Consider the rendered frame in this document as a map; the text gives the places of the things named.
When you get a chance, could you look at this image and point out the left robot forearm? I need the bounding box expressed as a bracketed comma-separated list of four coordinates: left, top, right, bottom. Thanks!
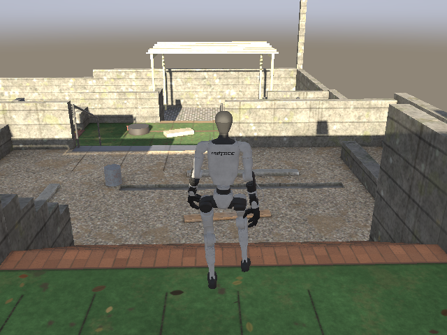
[188, 169, 200, 196]

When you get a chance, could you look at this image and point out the right robot upper arm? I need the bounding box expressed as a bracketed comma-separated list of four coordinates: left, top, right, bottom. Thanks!
[238, 141, 253, 181]

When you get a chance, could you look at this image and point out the robot right thigh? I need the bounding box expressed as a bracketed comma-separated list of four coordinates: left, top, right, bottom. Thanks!
[233, 193, 247, 229]

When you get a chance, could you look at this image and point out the robot left hand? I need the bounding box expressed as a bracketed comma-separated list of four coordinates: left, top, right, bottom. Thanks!
[187, 194, 201, 209]

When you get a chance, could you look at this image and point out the left robot upper arm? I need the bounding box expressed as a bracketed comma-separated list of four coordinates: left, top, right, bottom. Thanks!
[192, 141, 209, 179]

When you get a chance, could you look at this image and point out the robot torso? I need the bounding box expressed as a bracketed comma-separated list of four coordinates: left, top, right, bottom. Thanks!
[207, 138, 240, 209]

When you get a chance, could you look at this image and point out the robot right hand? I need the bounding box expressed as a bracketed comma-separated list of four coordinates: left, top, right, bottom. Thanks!
[243, 207, 260, 228]

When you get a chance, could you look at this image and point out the right robot forearm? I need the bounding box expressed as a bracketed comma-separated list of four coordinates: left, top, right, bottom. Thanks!
[246, 171, 259, 209]

